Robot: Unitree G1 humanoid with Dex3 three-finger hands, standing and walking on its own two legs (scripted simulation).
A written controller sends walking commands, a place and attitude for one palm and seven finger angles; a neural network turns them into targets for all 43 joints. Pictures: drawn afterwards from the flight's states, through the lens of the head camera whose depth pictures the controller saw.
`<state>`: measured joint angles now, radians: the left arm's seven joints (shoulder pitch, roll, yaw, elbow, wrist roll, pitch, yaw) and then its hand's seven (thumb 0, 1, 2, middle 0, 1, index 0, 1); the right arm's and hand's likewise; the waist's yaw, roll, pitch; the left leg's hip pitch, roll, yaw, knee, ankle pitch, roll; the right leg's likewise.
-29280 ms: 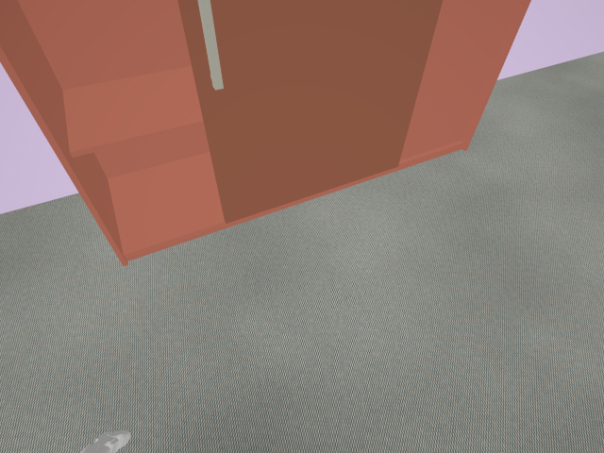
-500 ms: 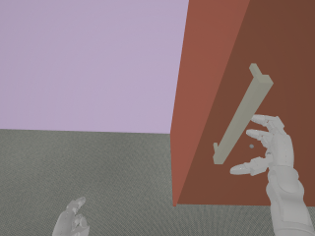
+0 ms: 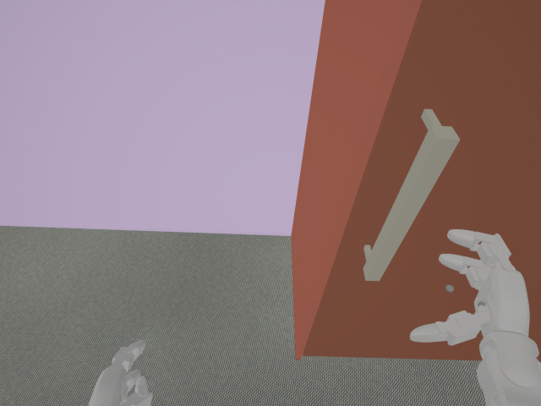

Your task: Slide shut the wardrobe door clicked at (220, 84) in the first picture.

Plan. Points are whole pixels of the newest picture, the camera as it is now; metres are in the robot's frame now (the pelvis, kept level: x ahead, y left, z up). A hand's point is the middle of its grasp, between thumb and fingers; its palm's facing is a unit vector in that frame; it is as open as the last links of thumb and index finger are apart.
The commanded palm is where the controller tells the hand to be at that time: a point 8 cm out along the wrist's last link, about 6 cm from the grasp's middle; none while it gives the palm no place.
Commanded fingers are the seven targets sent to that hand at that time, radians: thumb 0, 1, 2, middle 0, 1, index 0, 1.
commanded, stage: slip the hand off the handle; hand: right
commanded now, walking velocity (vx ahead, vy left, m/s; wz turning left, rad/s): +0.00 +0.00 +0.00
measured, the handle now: (395, 209) +0.39 -0.18 +0.10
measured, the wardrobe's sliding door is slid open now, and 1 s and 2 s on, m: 0.00 0.00 0.00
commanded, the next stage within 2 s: draw the hand back to the body in 0.28 s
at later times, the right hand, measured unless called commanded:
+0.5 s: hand (457, 324) +0.21 -0.21 +0.09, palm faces +0.15 +0.99 -0.08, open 14.6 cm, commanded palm +0.18 -0.27 +0.11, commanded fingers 0.00 0.55 -0.20 0.25 1.15 0.25 1.15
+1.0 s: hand (513, 331) +0.19 -0.25 +0.13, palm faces +0.27 +0.94 -0.20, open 14.2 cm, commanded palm +0.15 -0.29 +0.14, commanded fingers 0.00 0.15 -0.39 0.24 0.92 0.24 0.92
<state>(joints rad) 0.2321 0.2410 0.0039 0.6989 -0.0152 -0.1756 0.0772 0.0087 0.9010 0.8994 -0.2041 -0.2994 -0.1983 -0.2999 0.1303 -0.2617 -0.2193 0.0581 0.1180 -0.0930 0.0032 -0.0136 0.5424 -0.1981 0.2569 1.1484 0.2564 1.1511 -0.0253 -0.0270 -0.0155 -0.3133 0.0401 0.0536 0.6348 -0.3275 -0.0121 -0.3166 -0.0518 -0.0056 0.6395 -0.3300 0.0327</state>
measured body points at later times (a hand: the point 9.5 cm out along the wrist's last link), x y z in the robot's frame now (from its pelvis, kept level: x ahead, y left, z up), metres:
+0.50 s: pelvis -0.01 +0.01 +0.00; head -0.01 +0.02 +0.45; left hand +0.18 +0.23 -0.08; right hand +0.20 -0.26 +0.10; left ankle +0.00 +0.13 -0.72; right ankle +0.00 -0.14 -0.72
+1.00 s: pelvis -0.01 +0.00 +0.00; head -0.02 +0.00 +0.45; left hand +0.20 +0.22 -0.05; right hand +0.17 -0.30 +0.14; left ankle +0.00 +0.13 -0.72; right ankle +0.00 -0.14 -0.72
